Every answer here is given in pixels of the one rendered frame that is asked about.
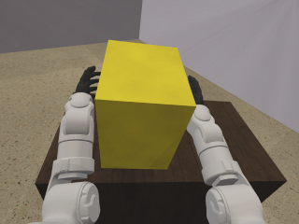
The right robot hand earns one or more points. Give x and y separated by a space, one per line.
196 90

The pedestal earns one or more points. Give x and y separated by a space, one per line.
176 195

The left robot forearm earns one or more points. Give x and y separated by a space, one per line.
75 150

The right robot forearm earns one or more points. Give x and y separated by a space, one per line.
219 168

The robot right upper arm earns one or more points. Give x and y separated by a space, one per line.
233 204

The robot left upper arm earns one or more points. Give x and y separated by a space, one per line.
71 203

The carton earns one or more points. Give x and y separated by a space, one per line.
143 105

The left robot hand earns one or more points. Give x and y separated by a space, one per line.
85 81

